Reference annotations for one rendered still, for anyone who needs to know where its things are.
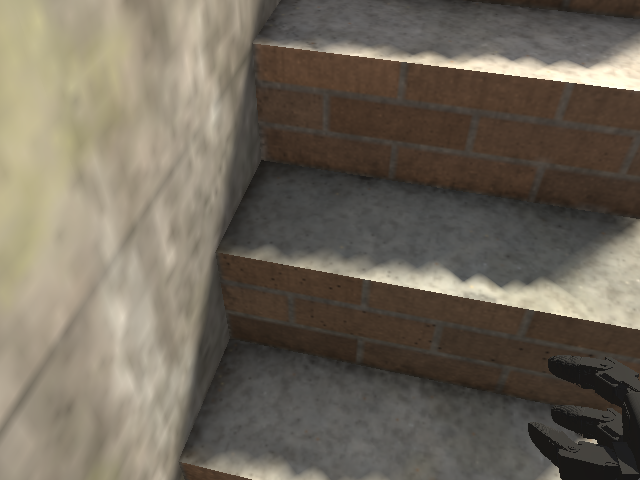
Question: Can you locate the right robot hand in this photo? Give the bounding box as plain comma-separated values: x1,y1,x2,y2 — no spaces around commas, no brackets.
528,355,640,480

